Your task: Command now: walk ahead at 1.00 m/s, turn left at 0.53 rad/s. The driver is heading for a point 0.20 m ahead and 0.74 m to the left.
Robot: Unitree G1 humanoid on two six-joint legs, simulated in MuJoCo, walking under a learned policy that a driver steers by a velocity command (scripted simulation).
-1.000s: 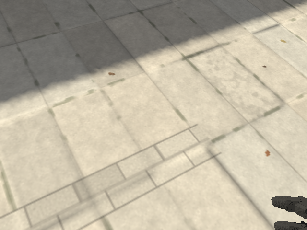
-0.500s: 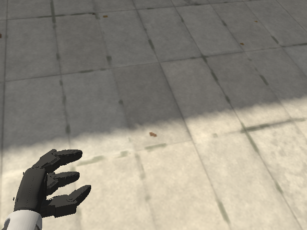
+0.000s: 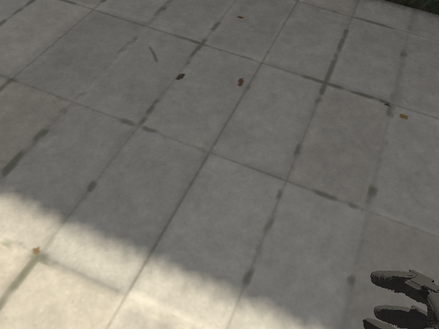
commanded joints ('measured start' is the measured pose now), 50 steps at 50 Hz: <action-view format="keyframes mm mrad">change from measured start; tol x64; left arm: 1 -140 158 16 -114 4 -16 18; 50 -399 141 23 -200 21 24 12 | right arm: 1 570 -288 -127 126 7 20 -36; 50 205 -220 -107 -33 -1 -1 -46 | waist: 1 -337 90 -218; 50 -50 20 -234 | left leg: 1 998 33 -201 -70 -17 86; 3 1103 270 -912 -449 -539 227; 23 779 171 -257 -253 909 -4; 27 -24 -61 -295 824 -392 -160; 45 611 72 -343 -237 596 66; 50 551 167 -701 -440 -150 119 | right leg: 1 -688 -87 85 871 539 -119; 20 -898 14 254 111 703 -100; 26 369 -440 1094 128 389 -397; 42 -446 -214 56 143 883 -167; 45 -779 30 66 844 -163 -31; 50 -930 29 449 833 26 -69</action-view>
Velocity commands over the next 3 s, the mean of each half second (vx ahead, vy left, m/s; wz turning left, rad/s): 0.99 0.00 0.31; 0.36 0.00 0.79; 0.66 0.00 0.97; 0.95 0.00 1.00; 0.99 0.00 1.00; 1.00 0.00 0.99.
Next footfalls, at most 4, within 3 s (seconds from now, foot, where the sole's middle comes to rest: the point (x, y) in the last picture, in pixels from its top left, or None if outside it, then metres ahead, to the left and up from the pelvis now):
0.02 left None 0.21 0.06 -0.73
0.48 right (255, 243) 0.72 -0.08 -0.73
0.88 left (170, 196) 0.87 0.21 -0.73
1.32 right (206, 154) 1.08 0.10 -0.73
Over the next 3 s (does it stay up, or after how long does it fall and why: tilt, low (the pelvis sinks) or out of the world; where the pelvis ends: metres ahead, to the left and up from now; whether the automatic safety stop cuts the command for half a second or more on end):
stays up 0.80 1.37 0.04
